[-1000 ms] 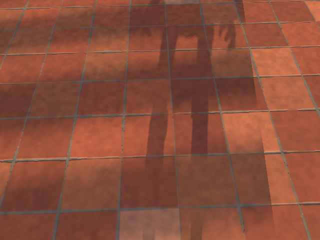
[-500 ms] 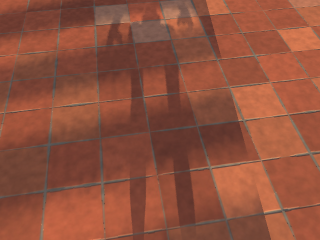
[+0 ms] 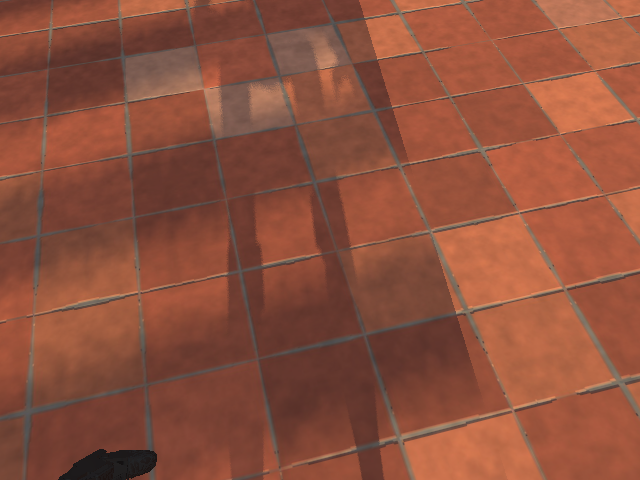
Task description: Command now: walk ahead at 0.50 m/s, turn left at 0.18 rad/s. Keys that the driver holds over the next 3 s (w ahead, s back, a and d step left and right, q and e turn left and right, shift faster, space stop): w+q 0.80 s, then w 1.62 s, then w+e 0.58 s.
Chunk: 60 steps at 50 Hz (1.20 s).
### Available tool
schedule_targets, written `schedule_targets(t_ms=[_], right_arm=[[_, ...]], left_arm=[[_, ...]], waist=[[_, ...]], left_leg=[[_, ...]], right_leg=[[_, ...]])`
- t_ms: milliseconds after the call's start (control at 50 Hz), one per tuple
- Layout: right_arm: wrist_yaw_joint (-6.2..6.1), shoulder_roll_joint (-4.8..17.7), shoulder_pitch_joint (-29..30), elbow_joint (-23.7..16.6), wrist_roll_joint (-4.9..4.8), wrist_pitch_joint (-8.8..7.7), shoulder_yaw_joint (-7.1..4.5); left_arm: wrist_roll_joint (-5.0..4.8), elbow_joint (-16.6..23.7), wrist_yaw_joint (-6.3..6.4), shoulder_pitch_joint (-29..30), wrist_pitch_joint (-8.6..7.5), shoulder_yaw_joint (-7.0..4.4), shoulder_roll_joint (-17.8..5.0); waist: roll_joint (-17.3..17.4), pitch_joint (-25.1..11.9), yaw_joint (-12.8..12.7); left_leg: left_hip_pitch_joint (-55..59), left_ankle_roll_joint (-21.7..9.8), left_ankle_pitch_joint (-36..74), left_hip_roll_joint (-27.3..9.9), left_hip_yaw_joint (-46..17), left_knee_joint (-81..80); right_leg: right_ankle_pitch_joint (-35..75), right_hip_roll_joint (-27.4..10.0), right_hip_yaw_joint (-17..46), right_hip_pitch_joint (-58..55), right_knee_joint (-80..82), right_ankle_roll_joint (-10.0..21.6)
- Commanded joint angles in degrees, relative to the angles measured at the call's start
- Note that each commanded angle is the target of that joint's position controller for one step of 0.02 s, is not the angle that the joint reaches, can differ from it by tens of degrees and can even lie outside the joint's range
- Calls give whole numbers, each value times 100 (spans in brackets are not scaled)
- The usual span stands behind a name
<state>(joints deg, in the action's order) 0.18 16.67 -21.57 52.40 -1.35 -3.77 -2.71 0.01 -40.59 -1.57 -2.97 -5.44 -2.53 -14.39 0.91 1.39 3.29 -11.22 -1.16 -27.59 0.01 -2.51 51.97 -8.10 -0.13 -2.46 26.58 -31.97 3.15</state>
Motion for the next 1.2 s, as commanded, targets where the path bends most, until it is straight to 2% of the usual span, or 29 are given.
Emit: schedule_targets(t_ms=[20, 60, 100, 140, 260, 380, 420, 460, 480, 500, 520, 540, 560, 580, 600, 660, 760, 820, 880, 920, 940, 960, 980, 1000, 1020, 1040, 1060, 1120, 1200], right_arm=[[26, 780, 408, -621, -142, -228, -138], [-20, 642, 447, -596, -38, -84, -192], [-32, 371, 211, -520, -43, 79, -163], [-52, 320, 339, -606, -27, 150, -180], [103, 136, 1294, -947, 31, 84, -120], [319, 135, 2100, -1511, 22, 93, -84], [357, 315, 1837, -1576, 17, 118, -178], [306, 757, 536, -1320, -11, 136, -436], [180, 1245, -359, -1123, -9, 189, -643], [131, 1818, -193, -1146, -39, 163, -713], [153, 1421, -424, -1310, 23, 88, -582], [157, 1089, -251, -1268, 65, 26, -495], [151, 915, 99, -1312, 28, -7, -444], [142, 740, 514, -1402, 42, -8, -391], [119, 588, 763, -1524, 107, -9, -329], [47, 724, 811, -1587, 84, -28, -358], [-96, 916, 458, -1496, 20, 43, -424], [-100, 899, 161, -1378, -5, 81, -422], [-115, 767, 10, -1279, 17, 96, -383], [-108, 735, 103, -1277, 43, 125, -370], [-94, 572, 127, -1312, 66, 119, -309], [-92, 341, 119, -1429, 147, 107, -200], [-90, 10, -785, -1455, -33, 35, -106], [-103, 501, -639, -1349, -75, 6, -163], [-92, 784, 79, -1450, -75, 1, -238], [-101, 740, 511, -1559, 4, -3, -218], [-85, 673, 751, -1641, 92, -31, -222], [-29, 399, 568, -1603, 70, -18, -193], [-15, 166, 1155, -1781, 116, -30, -77]], left_arm=[[-15, -134, 87, -1569, 39, -282, -884], [34, -137, 50, -965, -32, -184, -558], [70, -219, 30, -795, -124, -211, -558], [107, -333, 59, -813, -181, -254, -658], [76, -563, 204, -1048, -132, -302, -867], [-75, -812, 259, -1521, 133, -400, -1117], [-101, -762, 305, -1385, 224, -444, -1283], [-127, -708, 351, -1217, 309, -447, -1357], [-46, -617, 364, -1282, 264, -374, -1197], [144, -317, 263, -1820, 90, -101, -289], [-72, -236, 160, -1303, -167, -134, -699], [-274, -58, 103, -756, -293, -199, -938], [-216, -39, 120, -654, -355, -169, -880], [-61, -95, 162, -637, -354, -204, -902], [5, -124, 167, -739, -287, -255, -974], [76, -60, 171, -820, -85, -238, -784], [66, 245, 131, 215, -67, -98, -488], [-32, 379, 63, 557, -114, -115, -598], [-25, 395, -13, 504, -197, -179, -785], [-7, 292, -11, 52, -246, -247, -876], [50, 169, 17, -478, -274, -333, -1045], [120, 85, 48, -1341, -287, -406, -1344], [119, -219, 7, -1971, -206, -556, -1829], [-76, -226, -37, -2024, -189, -434, -1300], [-84, -166, -16, -1727, -158, -338, -983], [-2, -98, -2, -1401, -112, -283, -902], [35, -111, 3, -1207, -84, -239, -794], [32, -179, 26, -1154, -108, -172, -661], [-47, -339, 89, -1350, -82, -255, -991]], waist=[[-694, -970, -860], [-679, -322, -465], [-704, -199, -265], [-543, -73, -209], [-340, 181, -499], [-307, 400, -724], [-531, 77, -467], [-535, -659, 301], [-7, -1199, 675], [1445, -1572, -65], [856, -2330, 343], [584, -1575, 432], [138, -1053, 188], [-66, -708, -64], [-14, -585, -270], [18, -410, -457], [290, -169, -86], [421, -176, 77], [547, -176, 44], [686, -242, -237], [620, -595, -490], [62, -1374, -845], [-1912, -1991, -543], [-1444, -1676, -733], [-857, -902, -861], [-427, -540, -764], [-355, -226, -652], [-685, -257, -386], [-512, -132, -508]], left_leg=[[-3294, -111, 245, -442, -329, 2102], [-2768, -45, 919, -764, -317, 1518], [-2391, 39, 1247, -815, -310, 1416], [-2610, 113, 1676, -817, -400, 1199], [-2696, 94, 3300, -681, -23, -705], [-3052, -222, 2487, -498, 446, -1544], [-2394, -437, 1881, -137, 802, -1548], [-535, -773, 1920, 351, 975, -1922], [1228, -1092, 2056, -128, -17, -2128], [3078, -2145, 1427, -1570, -3245, -2589], [3536, -2418, 930, -1959, -4573, -3365], [3113, -2095, 1290, -1784, -3704, -3453], [2265, -1867, 1782, -1518, -2953, -3431], [1420, -1715, 2379, -1305, -2432, -3489], [851, -1671, 2883, -1159, -2111, -3621], [35, -1703, 3519, -982, -1661, -3870], [-522, -1249, 2883, -449, -1057, -3810], [-276, -1129, 2367, -595, -1352, -3618], [333, -1035, 2258, -895, -1748, -3186], [483, -897, 2807, -861, -1802, -2756], [389, -737, 3332, -573, -1606, -2068], [-271, -514, 2600, -221, -1187, -521], [-2369, -62, -14, 627, -549, 1438], [-3224, -34, -536, 366, -887, 2140], [-3487, -61, -33, 136, -852, 2312], [-3340, -71, 377, -95, -583, 2156], [-3253, -66, 666, -268, -488, 1796], [-2679, -17, 953, -522, -285, 1087], [-2764, 139, 1730, -615, -65, -197]], right_leg=[[-669, -1974, 2642, -3456, 1508, 1067], [-244, -1550, 1676, -2169, 2022, 832], [208, -1450, 1130, -1619, 2361, 841], [705, -1436, 661, -1553, 2498, 854], [1221, -1261, -429, -1934, 2580, 625], [2274, -1692, -737, -3251, 1979, 500], [4182, -1688, -905, -3420, 1239, 359], [5008, -1437, -1114, -2977, -621, 118], [3424, -1190, -1123, -1652, -2312, -147], [-2183, 72, -630, 1006, -4312, -512], [-2646, 214, 721, 1708, -4980, -427], [-2127, -95, 819, 2177, -4869, -281], [-1622, -357, 784, 2023, -4342, -198], [-1363, -525, 749, 1638, -3823, -227], [-1197, -636, 779, 1207, -3561, -263], [-917, -627, 625, 844, -2794, -519], [1015, -211, 460, 369, -580, -710], [1350, -61, 532, 147, 14, -664], [957, -107, 612, 100, 316, -440], [603, -29, 425, -456, 572, -200], [611, -134, 478, -1296, 607, 6], [639, -1006, 1401, -2680, 479, 385], [-628, -2136, 4081, -4497, 1026, 1410], [-2130, -2229, 4862, -4479, 1487, 1370], [-2190, -2013, 4040, -3821, 1568, 1118], [-1613, -1770, 3348, -3132, 1628, 968], [-996, -1576, 2912, -2580, 1752, 978], [80, -1222, 2120, -2032, 2027, 957], [828, -1211, 1500, -1942, 2301, 1031]])
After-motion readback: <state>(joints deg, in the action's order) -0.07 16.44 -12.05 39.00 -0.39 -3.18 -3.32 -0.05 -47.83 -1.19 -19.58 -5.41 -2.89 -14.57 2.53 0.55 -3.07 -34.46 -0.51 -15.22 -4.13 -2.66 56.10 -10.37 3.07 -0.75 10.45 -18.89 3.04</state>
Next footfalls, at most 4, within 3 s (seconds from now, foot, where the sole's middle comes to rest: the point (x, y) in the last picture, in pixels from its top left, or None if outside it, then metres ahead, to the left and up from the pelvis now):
0.48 left None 0.40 0.17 -0.76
0.94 right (288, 357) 0.73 0.08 -0.76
1.46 left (136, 327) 0.83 0.44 -0.76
1.98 right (174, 206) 1.21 0.38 -0.76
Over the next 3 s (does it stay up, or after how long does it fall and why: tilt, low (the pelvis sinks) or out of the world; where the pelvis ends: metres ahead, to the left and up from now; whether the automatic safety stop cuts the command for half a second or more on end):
stays up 1.47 0.67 0.00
